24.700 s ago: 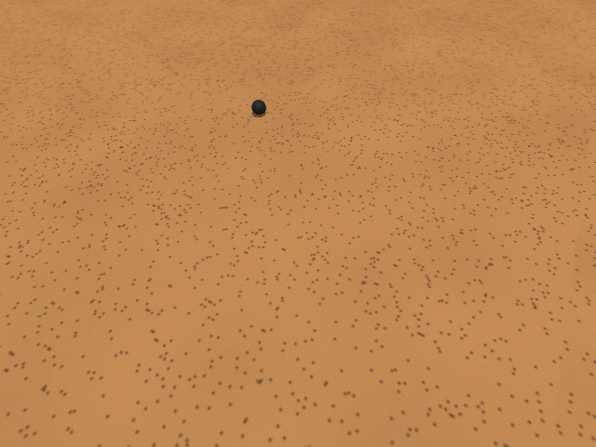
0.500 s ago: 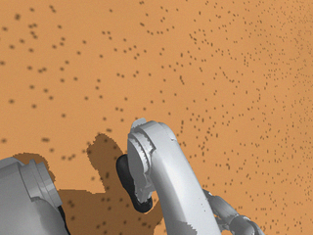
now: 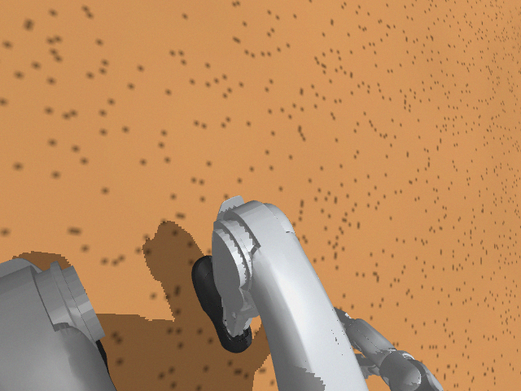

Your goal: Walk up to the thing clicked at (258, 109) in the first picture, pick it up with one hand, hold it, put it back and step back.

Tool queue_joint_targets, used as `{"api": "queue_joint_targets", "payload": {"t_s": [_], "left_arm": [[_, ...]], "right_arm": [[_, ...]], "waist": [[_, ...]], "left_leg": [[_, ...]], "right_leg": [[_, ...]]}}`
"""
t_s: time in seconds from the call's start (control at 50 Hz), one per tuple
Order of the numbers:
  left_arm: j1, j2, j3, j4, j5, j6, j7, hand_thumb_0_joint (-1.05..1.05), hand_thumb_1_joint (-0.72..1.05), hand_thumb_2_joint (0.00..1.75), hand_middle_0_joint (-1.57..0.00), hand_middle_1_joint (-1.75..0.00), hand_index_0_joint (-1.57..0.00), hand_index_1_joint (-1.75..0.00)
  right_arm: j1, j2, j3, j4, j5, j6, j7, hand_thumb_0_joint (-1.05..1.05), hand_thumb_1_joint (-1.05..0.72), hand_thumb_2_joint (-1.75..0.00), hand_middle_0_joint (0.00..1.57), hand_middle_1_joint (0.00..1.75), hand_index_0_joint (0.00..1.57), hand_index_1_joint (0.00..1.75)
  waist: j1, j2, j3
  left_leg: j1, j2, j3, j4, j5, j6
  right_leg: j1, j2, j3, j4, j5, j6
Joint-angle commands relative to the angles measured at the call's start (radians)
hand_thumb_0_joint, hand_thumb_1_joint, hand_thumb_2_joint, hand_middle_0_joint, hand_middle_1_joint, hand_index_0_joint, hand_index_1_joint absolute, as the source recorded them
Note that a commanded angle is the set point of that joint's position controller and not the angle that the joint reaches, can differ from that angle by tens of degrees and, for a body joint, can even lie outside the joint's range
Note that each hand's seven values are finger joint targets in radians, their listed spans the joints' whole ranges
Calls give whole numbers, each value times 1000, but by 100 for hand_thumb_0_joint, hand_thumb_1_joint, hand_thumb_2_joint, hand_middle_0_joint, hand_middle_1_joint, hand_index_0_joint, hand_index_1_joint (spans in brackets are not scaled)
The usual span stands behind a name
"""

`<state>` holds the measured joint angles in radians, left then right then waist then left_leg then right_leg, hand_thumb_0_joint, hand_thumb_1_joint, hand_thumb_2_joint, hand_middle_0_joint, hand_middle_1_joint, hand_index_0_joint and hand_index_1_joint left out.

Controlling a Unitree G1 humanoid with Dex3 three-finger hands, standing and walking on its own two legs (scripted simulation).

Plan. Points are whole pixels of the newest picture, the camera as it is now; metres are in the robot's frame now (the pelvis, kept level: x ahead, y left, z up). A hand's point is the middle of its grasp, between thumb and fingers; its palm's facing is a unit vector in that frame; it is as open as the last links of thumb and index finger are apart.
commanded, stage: close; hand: left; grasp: from above
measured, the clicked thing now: out of the picture +0.45 +0.39 -0.27
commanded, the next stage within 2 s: settle in 1.52 s
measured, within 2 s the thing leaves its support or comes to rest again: leaves its support in 1.84 s
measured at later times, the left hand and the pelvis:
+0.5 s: hand out of the picture +0.44 +0.38 -0.24, palm faces -0.43 -0.16 -0.89, open 13.0 cm; pelvis +0.00 +0.00 +0.00, yaw +0 degrees
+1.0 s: hand out of the picture +0.43 +0.38 -0.24, palm faces -0.44 -0.17 -0.88, open 11.4 cm; pelvis +0.00 +0.00 +0.00, yaw +0 degrees
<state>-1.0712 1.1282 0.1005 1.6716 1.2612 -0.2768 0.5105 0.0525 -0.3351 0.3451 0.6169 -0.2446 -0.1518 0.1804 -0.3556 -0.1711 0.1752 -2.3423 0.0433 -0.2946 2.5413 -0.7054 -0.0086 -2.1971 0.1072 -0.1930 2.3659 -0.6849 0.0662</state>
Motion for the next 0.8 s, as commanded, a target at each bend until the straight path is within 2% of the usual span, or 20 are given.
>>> {"api": "queue_joint_targets", "payload": {"t_s": [0.0,0.06,0.08,0.14,0.2,0.24,0.26,0.28,0.36,0.38,0.4,0.44,0.46,0.5,0.56,0.58,0.66,0.68,0.72,0.78], "left_arm": [[-246,270,15,-121,6,3,52,0,-45,97,-8,-109,-9,-107],[-264,269,14,-107,6,11,57,0,-43,99,-8,-110,-10,-108],[-252,245,-3,-97,7,15,54,0,-43,91,-7,-109,-10,-105],[-256,241,-13,-91,10,22,46,0,-40,87,-8,-108,-12,-104],[-276,277,7,-115,-3,16,43,0,-38,86,-10,-107,-14,-103],[-261,258,-5,-112,2,18,38,0,-38,85,-10,-106,-14,-102],[-229,254,-3,-70,7,24,34,0,-37,86,-11,-106,-15,-102],[-260,253,-8,-123,5,18,31,0,-36,84,-11,-106,-15,-102],[-216,275,14,-78,-9,15,31,0,-33,84,-15,-104,-18,-100],[-263,283,12,-156,-11,6,33,0,-30,82,-16,-103,-19,-99],[-258,289,19,-144,-13,4,36,0,-30,81,-16,-102,-20,-98],[-240,278,17,-121,-12,5,35,0,-28,78,-17,-100,-21,-96],[-240,272,10,-123,-5,5,32,0,-29,81,-17,-101,-21,-97],[-217,256,-1,-88,-7,7,31,0,-28,80,-18,-99,-22,-95],[-234,283,19,-115,-15,5,42,0,-25,77,-20,-98,-24,-94],[-251,305,35,-153,-18,2,49,0,-24,77,-21,-97,-25,-93],[-223,294,38,-119,-7,15,53,0,-20,74,-23,-96,-27,-91],[-213,268,15,-97,-2,24,48,0,-20,75,-23,-95,-27,-91],[-241,257,9,-106,-7,29,44,0,-20,73,-23,-94,-27,-90],[-234,266,-1,-104,-12,33,33,0,-16,75,-28,-93,-32,-89]], "right_arm": [[173,-332,-97,11,6,2,-14,0,-90,-90,20,30,20,30],[171,-335,-97,10,3,2,-14,0,-90,-90,20,30,20,30],[169,-332,-97,10,5,1,-14,0,-89,-90,20,30,20,30],[179,-338,-96,12,5,-3,-12,0,-89,-90,20,30,20,30],[170,-343,-98,1,10,-3,-16,0,-89,-90,20,30,20,30],[170,-339,-93,3,6,-4,-13,0,-89,-90,20,30,20,30],[180,-339,-97,9,8,-4,-13,0,-89,-90,20,30,20,30],[175,-340,-97,-2,10,-6,-11,0,-89,-90,20,30,20,30],[177,-339,-92,5,8,-3,-14,0,-89,-90,20,30,20,30],[174,-339,-90,-10,6,-4,-15,0,-89,-90,20,30,20,30],[171,-335,-89,-8,5,-3,-16,0,-89,-90,20,30,20,30],[176,-338,-92,0,4,-5,-14,0,-89,-90,20,30,20,30],[185,-339,-89,2,2,-6,-12,0,-89,-90,20,30,20,30],[182,-336,-89,1,5,-5,-15,0,-89,-90,20,30,20,30],[180,-331,-89,1,2,-5,-18,0,-89,-90,20,30,20,30],[182,-335,-83,-1,-4,-3,-17,0,-89,-90,20,30,20,30],[175,-336,-87,-1,-4,1,-15,0,-89,-90,20,30,20,30],[180,-336,-90,3,1,-1,-15,0,-89,-90,20,30,20,30],[182,-338,-95,10,7,-5,-13,0,-89,-90,20,30,20,30],[168,-340,-93,-7,11,-7,-16,0,-89,-90,20,30,20,30]], "waist": [[-33,600,-627],[-39,606,-642],[-47,598,-627],[-55,606,-604],[-40,600,-628],[-42,633,-623],[-46,598,-613],[-49,611,-617],[-40,575,-618],[-36,581,-645],[-31,601,-658],[-35,595,-638],[-50,593,-633],[-55,550,-610],[-29,563,-641],[-26,576,-670],[-28,592,-686],[-40,581,-655],[-48,597,-616],[-42,553,-602]], "left_leg": [[526,35,106,-266,223,11],[543,38,95,-267,238,7],[540,39,95,-263,236,9],[540,37,92,-268,243,8],[538,37,86,-275,228,5],[559,39,89,-274,250,3],[554,41,85,-270,238,6],[548,38,88,-273,246,4],[515,39,94,-266,220,11],[524,36,102,-258,237,14],[534,37,103,-263,239,11],[534,38,100,-258,244,11],[532,38,104,-246,259,14],[495,38,111,-240,231,22],[497,40,113,-244,220,20],[511,38,112,-248,244,19],[545,42,101,-255,273,13],[536,41,102,-247,272,16],[528,40,93,-263,251,7],[484,38,106,-258,195,18]], "right_leg": [[306,19,-99,-201,261,-84],[295,16,-105,-192,273,-84],[287,18,-103,-192,272,-84],[275,16,-104,-190,276,-83],[282,10,-105,-189,267,-84],[282,12,-103,-184,279,-85],[270,15,-105,-184,264,-84],[276,14,-104,-184,273,-84],[305,17,-99,-200,262,-81],[319,18,-99,-206,279,-79],[328,16,-97,-205,282,-81],[299,15,-101,-197,277,-82],[317,17,-100,-201,293,-78],[328,23,-92,-218,280,-74],[348,24,-83,-220,273,-78],[365,22,-91,-216,292,-76],[343,23,-103,-202,305,-79],[323,23,-100,-199,303,-79],[289,16,-103,-189,285,-82],[307,23,-90,-214,249,-81]]}}
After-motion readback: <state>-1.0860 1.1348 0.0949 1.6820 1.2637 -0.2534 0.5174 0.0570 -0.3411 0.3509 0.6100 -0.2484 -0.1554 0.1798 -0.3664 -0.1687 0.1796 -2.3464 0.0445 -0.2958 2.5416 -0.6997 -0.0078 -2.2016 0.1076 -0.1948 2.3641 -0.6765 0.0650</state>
